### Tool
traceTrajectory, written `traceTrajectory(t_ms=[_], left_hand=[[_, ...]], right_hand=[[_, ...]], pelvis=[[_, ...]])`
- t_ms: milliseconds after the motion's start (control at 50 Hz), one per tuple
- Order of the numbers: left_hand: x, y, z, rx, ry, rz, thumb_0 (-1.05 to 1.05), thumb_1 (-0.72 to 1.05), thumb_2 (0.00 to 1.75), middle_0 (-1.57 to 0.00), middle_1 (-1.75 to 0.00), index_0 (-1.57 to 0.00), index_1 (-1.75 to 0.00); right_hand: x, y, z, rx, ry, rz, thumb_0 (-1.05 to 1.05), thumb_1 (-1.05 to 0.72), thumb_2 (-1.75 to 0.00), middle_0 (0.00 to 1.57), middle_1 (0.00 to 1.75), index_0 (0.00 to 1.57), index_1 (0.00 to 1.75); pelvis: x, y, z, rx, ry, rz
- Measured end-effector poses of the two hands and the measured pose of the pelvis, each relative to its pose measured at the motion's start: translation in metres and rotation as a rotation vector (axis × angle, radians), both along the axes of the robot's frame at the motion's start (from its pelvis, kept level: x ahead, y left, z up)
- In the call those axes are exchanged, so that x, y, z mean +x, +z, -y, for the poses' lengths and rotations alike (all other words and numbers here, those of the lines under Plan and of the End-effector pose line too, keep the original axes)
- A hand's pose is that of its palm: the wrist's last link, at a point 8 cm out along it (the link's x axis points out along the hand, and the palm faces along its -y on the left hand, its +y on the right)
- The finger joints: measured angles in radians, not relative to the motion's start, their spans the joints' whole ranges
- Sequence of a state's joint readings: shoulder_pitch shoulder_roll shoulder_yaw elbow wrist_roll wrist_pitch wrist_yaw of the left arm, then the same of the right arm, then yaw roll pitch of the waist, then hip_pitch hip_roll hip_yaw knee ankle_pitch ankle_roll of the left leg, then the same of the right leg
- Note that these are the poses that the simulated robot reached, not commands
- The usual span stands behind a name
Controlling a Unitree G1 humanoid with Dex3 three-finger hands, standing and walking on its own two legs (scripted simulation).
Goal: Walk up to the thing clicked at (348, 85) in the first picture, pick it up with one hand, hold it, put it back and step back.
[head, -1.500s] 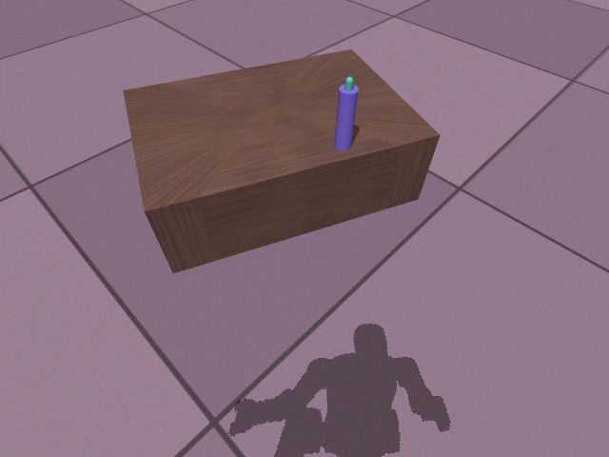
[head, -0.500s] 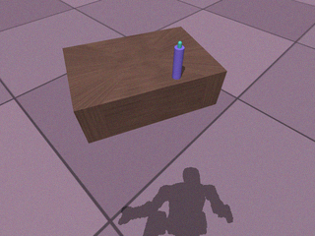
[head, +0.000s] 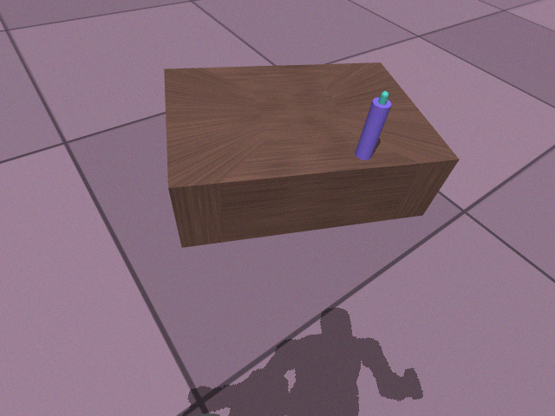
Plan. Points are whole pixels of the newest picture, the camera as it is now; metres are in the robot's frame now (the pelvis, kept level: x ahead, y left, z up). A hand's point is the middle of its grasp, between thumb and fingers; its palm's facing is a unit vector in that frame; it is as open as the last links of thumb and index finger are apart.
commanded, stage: walk up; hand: right
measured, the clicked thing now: (373, 125) +1.09 -0.35 -0.26
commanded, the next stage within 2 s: none
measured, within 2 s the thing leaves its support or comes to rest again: neither
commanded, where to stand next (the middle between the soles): +0.67 -0.22 m, yaw +11 degrees
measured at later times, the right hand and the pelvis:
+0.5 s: hand (479, 352) +0.27 -0.37 -0.15, palm faces -0.12 +0.91 -0.40, open 7.4 cm; pelvis +0.21 -0.10 +0.00, yaw +5 degrees
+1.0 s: hand (452, 221) +0.54 -0.39 -0.10, palm faces -0.13 +0.87 -0.48, open 7.4 cm; pelvis +0.40 -0.13 +0.00, yaw +8 degrees
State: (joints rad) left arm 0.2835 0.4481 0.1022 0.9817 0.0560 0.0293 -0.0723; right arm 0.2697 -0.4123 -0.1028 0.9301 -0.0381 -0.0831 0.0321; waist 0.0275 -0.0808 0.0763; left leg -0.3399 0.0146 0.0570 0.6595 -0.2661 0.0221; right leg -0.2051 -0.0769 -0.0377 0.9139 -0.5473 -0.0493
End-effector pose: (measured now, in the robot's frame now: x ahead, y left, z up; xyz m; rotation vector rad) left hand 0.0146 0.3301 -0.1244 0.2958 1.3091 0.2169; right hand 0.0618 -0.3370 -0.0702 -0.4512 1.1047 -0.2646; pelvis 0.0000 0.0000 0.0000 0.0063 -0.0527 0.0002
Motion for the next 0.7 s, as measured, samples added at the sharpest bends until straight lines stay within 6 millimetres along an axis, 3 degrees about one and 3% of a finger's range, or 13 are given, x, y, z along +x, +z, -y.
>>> traceTrajectory(t_ms=[120,220,340,440,500,560,700], left_hand=[[0.064,0.014,0.006,-0.029,-0.018,0.085,0.01,0.9,0.9,-0.2,-0.3,-0.2,-0.3],[0.116,0.025,0.017,-0.025,-0.026,0.134,0.0,0.9,0.9,-0.2,-0.3,-0.2,-0.3],[0.19,0.034,0.044,0.007,-0.04,0.169,0.01,0.9,0.9,-0.2,-0.3,-0.2,-0.3],[0.255,0.038,0.081,0.049,-0.038,0.265,0.0,0.9,0.9,-0.2,-0.3,-0.2,-0.3],[0.271,0.047,0.103,0.047,-0.011,0.301,0.0,0.9,0.9,-0.2,-0.3,-0.2,-0.3],[0.274,0.055,0.119,0.042,0.016,0.276,0.0,0.9,0.9,-0.2,-0.3,-0.2,-0.3],[0.275,0.048,0.135,0.033,0.065,0.172,0.0,0.9,0.9,-0.2,-0.3,-0.2,-0.3]], right_hand=[[0.022,0.01,-0.01,0.024,0.001,-0.027,0.01,-0.9,-0.9,0.2,0.3,0.21,0.3],[0.049,0.007,-0.004,0.051,0.013,-0.06,0.01,-0.9,-0.9,0.2,0.3,0.21,0.3],[0.1,-0.011,0.028,0.07,0.021,-0.073,0.01,-0.9,-0.9,0.2,0.3,0.21,0.3],[0.16,-0.04,0.068,0.066,0.041,-0.097,0.01,-0.9,-0.9,0.2,0.3,0.21,0.3],[0.204,-0.038,0.078,0.073,0.079,-0.086,0.01,-0.9,-0.9,0.2,0.3,0.21,0.3],[0.251,-0.027,0.085,0.087,0.117,-0.036,0.01,-0.9,-0.9,0.2,0.3,0.21,0.3],[0.334,-0.008,0.097,0.078,0.181,-0.001,0.01,-0.9,-0.9,0.2,0.3,0.21,0.3]], pelvis=[[0.04,0.014,0.002,0.003,0.035,0.006],[0.08,0.018,0.015,0.011,0.056,0.005],[0.138,0.009,0.046,0.031,0.063,-0.01],[0.186,-0.007,0.081,-0.001,0.083,-0.001],[0.208,0.0,0.095,0.021,0.093,0.007],[0.231,0.01,0.105,0.021,0.096,0.008],[0.287,0.016,0.122,-0.012,0.113,-0.002]])
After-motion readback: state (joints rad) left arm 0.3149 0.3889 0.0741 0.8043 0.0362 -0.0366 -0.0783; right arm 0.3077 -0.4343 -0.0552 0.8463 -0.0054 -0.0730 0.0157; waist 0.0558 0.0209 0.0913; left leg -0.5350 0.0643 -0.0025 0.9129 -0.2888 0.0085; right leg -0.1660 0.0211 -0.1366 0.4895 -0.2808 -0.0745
